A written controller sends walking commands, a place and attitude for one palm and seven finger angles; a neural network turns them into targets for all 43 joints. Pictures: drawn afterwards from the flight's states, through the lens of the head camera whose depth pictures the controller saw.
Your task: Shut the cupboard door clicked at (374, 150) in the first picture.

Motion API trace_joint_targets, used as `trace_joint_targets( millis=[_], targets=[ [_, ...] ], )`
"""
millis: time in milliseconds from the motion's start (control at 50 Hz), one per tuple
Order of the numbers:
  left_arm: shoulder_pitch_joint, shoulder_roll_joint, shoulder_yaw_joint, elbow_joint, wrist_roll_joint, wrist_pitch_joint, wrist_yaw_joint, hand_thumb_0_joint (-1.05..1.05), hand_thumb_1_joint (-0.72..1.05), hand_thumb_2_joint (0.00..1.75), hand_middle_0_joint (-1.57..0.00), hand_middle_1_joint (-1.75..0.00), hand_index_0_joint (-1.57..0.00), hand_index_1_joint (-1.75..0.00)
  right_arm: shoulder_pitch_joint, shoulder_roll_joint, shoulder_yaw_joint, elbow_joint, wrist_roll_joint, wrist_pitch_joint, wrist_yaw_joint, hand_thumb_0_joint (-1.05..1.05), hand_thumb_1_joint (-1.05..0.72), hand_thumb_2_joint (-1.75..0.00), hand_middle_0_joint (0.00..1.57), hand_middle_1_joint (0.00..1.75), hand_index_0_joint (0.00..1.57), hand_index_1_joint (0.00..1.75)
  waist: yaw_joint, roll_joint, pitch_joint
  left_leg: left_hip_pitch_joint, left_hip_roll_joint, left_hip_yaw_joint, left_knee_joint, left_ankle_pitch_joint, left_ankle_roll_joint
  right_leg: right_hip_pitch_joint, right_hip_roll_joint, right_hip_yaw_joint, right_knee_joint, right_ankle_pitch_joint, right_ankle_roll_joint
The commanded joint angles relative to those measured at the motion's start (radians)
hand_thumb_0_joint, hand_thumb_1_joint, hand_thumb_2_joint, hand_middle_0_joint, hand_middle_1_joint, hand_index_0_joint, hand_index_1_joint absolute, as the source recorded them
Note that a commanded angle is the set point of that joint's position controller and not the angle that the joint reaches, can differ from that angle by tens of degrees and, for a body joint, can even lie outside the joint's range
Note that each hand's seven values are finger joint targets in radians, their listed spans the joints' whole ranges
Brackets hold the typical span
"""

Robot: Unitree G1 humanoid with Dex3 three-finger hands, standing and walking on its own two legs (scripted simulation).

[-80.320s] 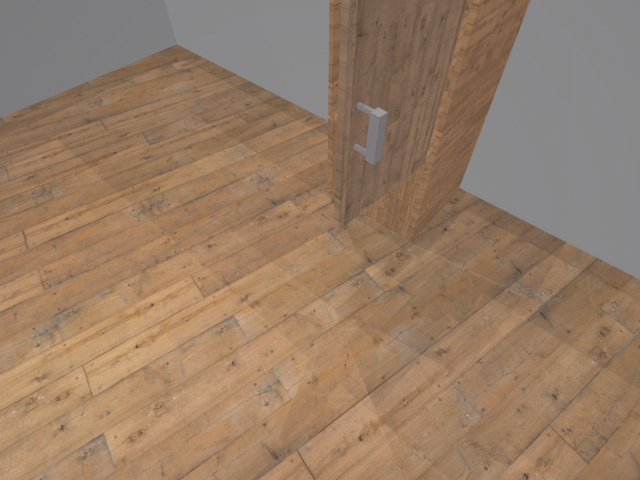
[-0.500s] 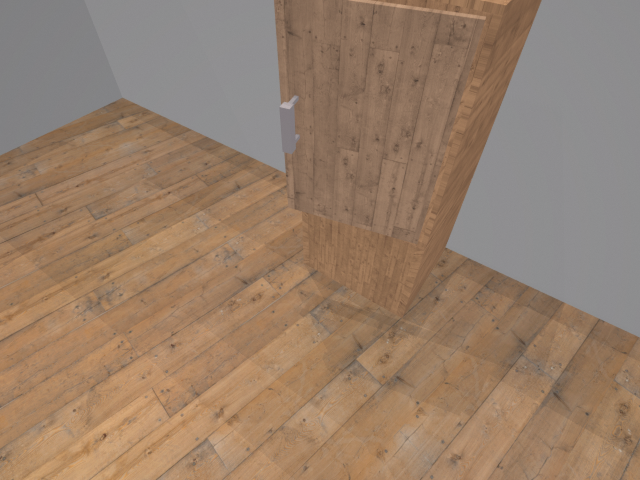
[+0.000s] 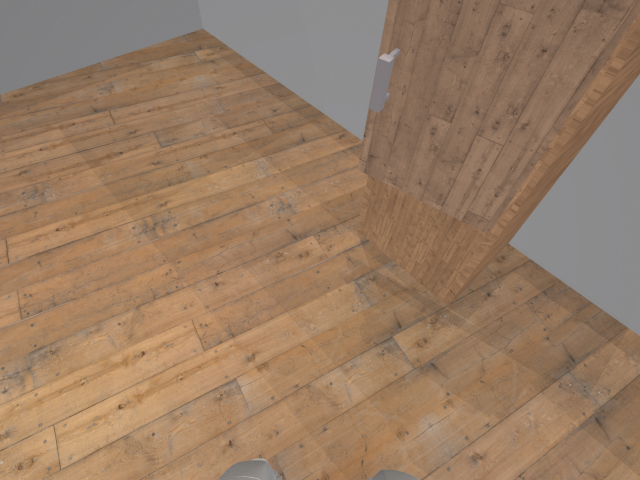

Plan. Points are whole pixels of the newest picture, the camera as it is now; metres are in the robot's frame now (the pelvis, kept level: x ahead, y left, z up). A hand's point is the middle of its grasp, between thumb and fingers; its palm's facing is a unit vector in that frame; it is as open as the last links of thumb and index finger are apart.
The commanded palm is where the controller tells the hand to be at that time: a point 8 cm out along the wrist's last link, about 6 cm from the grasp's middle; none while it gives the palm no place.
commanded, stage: walk to a spot facing it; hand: left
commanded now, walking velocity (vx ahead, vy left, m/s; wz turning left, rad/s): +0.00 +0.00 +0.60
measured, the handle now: (386, 79) +0.90 -0.11 -0.01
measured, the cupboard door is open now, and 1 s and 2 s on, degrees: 13 13 13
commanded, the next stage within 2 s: turn to face it in 1.58 s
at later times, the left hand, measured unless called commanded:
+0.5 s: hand out of the picture +0.01 +0.16 -0.13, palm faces +0.30 -0.90 -0.31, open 7.3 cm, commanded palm none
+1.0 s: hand out of the picture -0.07 +0.20 -0.14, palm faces +0.61 -0.75 -0.25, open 7.3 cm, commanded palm none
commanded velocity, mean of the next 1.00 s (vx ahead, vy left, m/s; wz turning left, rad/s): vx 0.12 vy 0.00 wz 0.57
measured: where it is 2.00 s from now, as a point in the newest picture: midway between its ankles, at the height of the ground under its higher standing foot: (274, 465)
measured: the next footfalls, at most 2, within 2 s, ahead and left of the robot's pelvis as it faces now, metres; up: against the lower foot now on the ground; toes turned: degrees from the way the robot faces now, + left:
right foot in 0.34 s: +0.04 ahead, -0.15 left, +0.00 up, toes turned +14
left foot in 0.78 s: -0.03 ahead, +0.09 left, +0.00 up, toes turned +36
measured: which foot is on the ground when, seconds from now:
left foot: down 0.00-0.34, up 0.36-0.76, down 0.78-1.00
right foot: up 0.00-0.32, down 0.34-0.78, up 0.80-1.00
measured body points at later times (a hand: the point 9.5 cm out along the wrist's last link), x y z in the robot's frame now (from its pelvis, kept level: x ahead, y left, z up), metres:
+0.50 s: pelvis +0.00 -0.06 +0.02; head +0.06 -0.08 +0.47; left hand +0.00 +0.21 -0.10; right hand +0.14 -0.30 -0.14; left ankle -0.05 +0.07 -0.63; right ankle +0.00 -0.16 -0.72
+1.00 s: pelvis +0.01 -0.01 +0.02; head +0.03 +0.02 +0.47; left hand -0.11 +0.24 -0.12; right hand +0.22 -0.17 -0.12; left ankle -0.06 +0.07 -0.72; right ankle +0.12 -0.12 -0.65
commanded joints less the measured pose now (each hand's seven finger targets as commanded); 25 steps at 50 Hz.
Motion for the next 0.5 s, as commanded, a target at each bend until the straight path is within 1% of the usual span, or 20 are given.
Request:
trace_joint_targets(
  millis=[0,20,40,60,80,120,160,180,220,260,280,300,320,340,360,380,400,420,440,480],
  targets=[
    [-0.054,0.112,0.037,-0.116,0.013,-0.024,0.001,0.0,0.9,0.9,-0.2,-0.3,-0.2,-0.3,0.029,-0.232,-0.05,-0.085,-0.004,-0.012,-0.022,0.0,-0.9,-0.9,0.2,0.3,0.2,0.3,-0.021,0.203,-0.059,0.009,0.276,-0.479,-0.474,-0.093,0.097,-0.2,0.0,0.112,0.208,0.098,0.008],
    [-0.039,0.104,0.036,-0.116,0.013,-0.031,-0.002,0.0,0.9,0.9,-0.2,-0.3,-0.2,-0.3,0.027,-0.22,-0.048,-0.089,-0.003,-0.017,-0.025,0.0,-0.9,-0.9,0.2,0.3,0.2,0.3,-0.011,0.163,-0.082,0.049,0.253,-0.458,-0.458,-0.031,0.096,-0.211,0.009,0.111,0.19,0.131,0.013],
    [-0.024,0.093,0.033,-0.114,0.01,-0.036,-0.004,0.0,0.9,0.9,-0.2,-0.3,-0.2,-0.3,0.026,-0.222,-0.049,-0.092,-0.002,-0.02,-0.026,0.0,-0.9,-0.9,0.2,0.3,0.2,0.3,-0.006,0.143,-0.116,0.103,0.24,-0.434,-0.431,0.05,0.104,-0.215,0.014,0.104,0.155,0.137,0.019],
    [-0.025,0.092,0.03,-0.116,0.009,-0.041,-0.005,0.0,0.9,0.9,-0.2,-0.3,-0.2,-0.3,0.04,-0.224,-0.051,-0.093,0.0,-0.023,-0.028,0.0,-0.9,-0.9,0.2,0.3,0.2,0.3,-0.011,0.105,-0.156,0.146,0.234,-0.435,-0.411,0.116,0.115,-0.205,0.026,0.104,0.12,0.136,0.021],
    [-0.021,0.082,0.027,-0.119,0.006,-0.043,-0.005,0.0,0.9,0.9,-0.2,-0.3,-0.2,-0.3,0.044,-0.228,-0.056,-0.093,-0.001,-0.023,-0.028,0.0,-0.9,-0.9,0.2,0.3,0.2,0.3,-0.012,0.095,-0.186,0.184,0.235,-0.426,-0.396,0.159,0.124,-0.201,0.033,0.103,0.079,0.123,0.024],
    [-0.034,0.075,0.022,-0.136,0.005,-0.044,-0.002,0.0,0.9,0.9,-0.2,-0.3,-0.2,-0.3,0.057,-0.235,-0.062,-0.092,-0.001,-0.019,-0.026,0.0,-0.9,-0.9,0.2,0.3,0.2,0.3,-0.023,0.106,-0.208,0.218,0.229,-0.435,-0.374,0.218,0.132,-0.19,0.049,0.094,0.007,0.103,0.028],
    [-0.046,0.078,0.02,-0.151,0.005,-0.044,0.0,0.0,0.9,0.9,-0.2,-0.3,-0.2,-0.3,0.072,-0.237,-0.065,-0.089,-0.001,-0.014,-0.023,0.0,-0.9,-0.9,0.2,0.3,0.2,0.3,-0.032,0.145,-0.215,0.23,0.214,-0.461,-0.366,0.256,0.131,-0.168,0.068,0.095,-0.053,0.092,0.028],
    [-0.041,0.076,0.021,-0.156,0.003,-0.043,0.002,0.0,0.9,0.9,-0.2,-0.3,-0.2,-0.3,0.061,-0.237,-0.068,-0.094,-0.003,-0.01,-0.022,0.0,-0.9,-0.9,0.2,0.3,0.2,0.3,-0.028,0.179,-0.209,0.21,0.212,-0.469,-0.365,0.265,0.129,-0.145,0.074,0.095,-0.081,0.087,0.026],
    [-0.015,0.083,0.021,-0.156,0.0,-0.04,0.005,0.0,0.9,0.9,-0.2,-0.3,-0.2,-0.3,0.031,-0.236,-0.071,-0.108,-0.003,-0.003,-0.018,0.0,-0.9,-0.9,0.2,0.3,0.2,0.3,-0.017,0.217,-0.205,0.159,0.194,-0.484,-0.362,0.245,0.118,-0.073,0.09,0.093,-0.162,0.09,0.019],
    [0.048,0.104,0.024,-0.144,-0.002,-0.043,0.008,0.0,0.9,0.9,-0.2,-0.3,-0.2,-0.3,-0.008,-0.231,-0.074,-0.126,0.001,0.003,-0.015,0.0,-0.9,-0.9,0.2,0.3,0.2,0.3,0.015,0.212,-0.21,0.078,0.15,-0.474,-0.327,0.234,0.088,0.067,0.115,0.087,-0.322,0.149,0.011],
    [0.099,0.112,0.031,-0.134,-0.003,-0.046,0.01,0.0,0.9,0.9,-0.2,-0.3,-0.2,-0.3,-0.039,-0.221,-0.075,-0.14,0.006,0.005,-0.013,0.0,-0.9,-0.9,0.2,0.3,0.2,0.3,0.045,0.188,-0.218,0.002,0.117,-0.452,-0.299,0.16,0.059,0.177,0.109,0.073,-0.448,0.231,0.008],
    [0.139,0.155,0.042,-0.131,0.005,-0.052,0.014,0.0,0.9,0.9,-0.2,-0.3,-0.2,-0.3,-0.048,-0.182,-0.074,-0.149,0.016,0.007,-0.008,0.0,-0.9,-0.9,0.2,0.3,0.2,0.3,0.063,0.084,-0.215,-0.124,0.046,-0.388,-0.21,0.012,0.005,0.294,0.021,0.147,-0.601,0.227,-0.017],
    [0.128,0.248,0.058,-0.144,0.022,-0.06,0.021,0.0,0.9,0.9,-0.2,-0.3,-0.2,-0.3,-0.028,-0.116,-0.07,-0.161,0.024,0.005,-0.004,0.0,-0.9,-0.9,0.2,0.3,0.2,0.3,0.064,-0.213,-0.185,-0.298,-0.095,-0.2,0.063,-0.187,-0.078,0.335,-0.253,0.479,-0.74,0.097,-0.123],
    [0.053,0.246,0.043,-0.16,0.015,-0.054,0.024,0.0,0.9,0.9,-0.2,-0.3,-0.2,-0.3,-0.043,-0.155,-0.079,-0.158,0.008,0.007,-0.003,0.0,-0.9,-0.9,0.2,0.3,0.2,0.3,0.043,-0.188,-0.108,-0.287,-0.08,-0.15,0.351,-0.283,-0.085,0.139,-0.391,0.529,-0.752,0.164,-0.194],
    [-0.017,0.216,0.034,-0.183,0.011,-0.052,0.028,0.0,0.9,0.9,-0.2,-0.3,-0.2,-0.3,-0.009,-0.163,-0.081,-0.153,0.002,0.015,0.007,0.0,-0.9,-0.9,0.2,0.3,0.2,0.3,0.0,-0.07,-0.091,-0.235,-0.044,-0.175,0.476,-0.237,-0.08,0.043,-0.365,0.427,-0.733,0.204,-0.214],
    [-0.051,0.157,0.03,-0.187,0.01,-0.063,0.03,0.0,0.9,0.9,-0.2,-0.3,-0.2,-0.3,-0.001,-0.145,-0.078,-0.131,-0.001,0.022,0.009,0.0,-0.9,-0.9,0.2,0.3,0.2,0.3,-0.025,-0.112,-0.075,-0.261,-0.023,-0.17,0.528,-0.187,-0.084,0.075,-0.28,0.368,-0.69,0.341,-0.188],
    [-0.059,0.142,0.022,-0.187,0.008,-0.068,0.027,0.0,0.9,0.9,-0.2,-0.3,-0.2,-0.3,0.006,-0.142,-0.073,-0.12,0.003,0.022,0.014,0.0,-0.9,-0.9,0.2,0.3,0.2,0.3,-0.036,-0.102,-0.079,-0.267,-0.002,-0.139,0.56,-0.135,-0.098,0.127,-0.233,0.258,-0.628,0.517,-0.174],
    [-0.043,0.13,0.017,-0.187,0.006,-0.073,0.026,0.0,0.9,0.9,-0.2,-0.3,-0.2,-0.3,0.001,-0.137,-0.068,-0.126,0.007,0.019,0.02,0.0,-0.9,-0.9,0.2,0.3,0.2,0.3,-0.033,-0.102,-0.091,-0.268,0.009,-0.111,0.56,-0.107,-0.109,0.169,-0.208,0.178,-0.58,0.683,-0.165],
    [-0.014,0.13,0.02,-0.181,0.007,-0.077,0.027,0.0,0.9,0.9,-0.2,-0.3,-0.2,-0.3,-0.012,-0.127,-0.063,-0.133,0.011,0.019,0.022,0.0,-0.9,-0.9,0.2,0.3,0.2,0.3,-0.026,-0.116,-0.113,-0.265,0.008,-0.092,0.54,-0.097,-0.113,0.212,-0.198,0.133,-0.555,0.777,-0.155],
    [0.052,0.143,0.028,-0.167,0.009,-0.079,0.029,0.0,0.9,0.9,-0.2,-0.3,-0.2,-0.3,-0.06,-0.114,-0.054,-0.146,0.014,0.021,0.026,0.0,-0.9,-0.9,0.2,0.3,0.2,0.3,0.005,-0.121,-0.128,-0.262,0.015,-0.059,0.462,-0.1,-0.119,0.29,-0.201,0.093,-0.529,0.88,-0.142]
  ],
)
